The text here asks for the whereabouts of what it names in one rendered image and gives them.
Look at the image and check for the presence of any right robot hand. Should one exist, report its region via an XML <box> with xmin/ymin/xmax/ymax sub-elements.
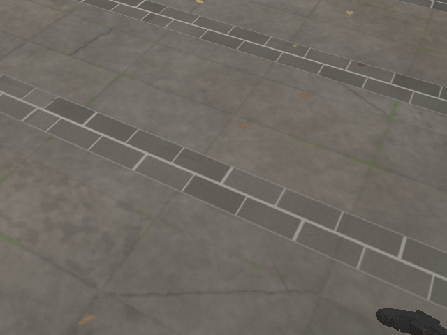
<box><xmin>376</xmin><ymin>308</ymin><xmax>447</xmax><ymax>335</ymax></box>

